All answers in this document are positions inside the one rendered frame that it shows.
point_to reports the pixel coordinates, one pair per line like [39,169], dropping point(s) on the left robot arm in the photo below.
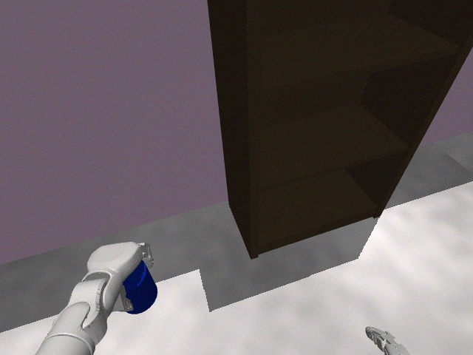
[83,323]

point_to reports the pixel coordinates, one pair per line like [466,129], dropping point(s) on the left robot hand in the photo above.
[122,258]

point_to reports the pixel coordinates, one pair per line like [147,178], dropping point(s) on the bookshelf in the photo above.
[323,104]

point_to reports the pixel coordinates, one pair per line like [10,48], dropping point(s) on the right robot hand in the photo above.
[385,342]

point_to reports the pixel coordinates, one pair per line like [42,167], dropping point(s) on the mug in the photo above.
[140,289]

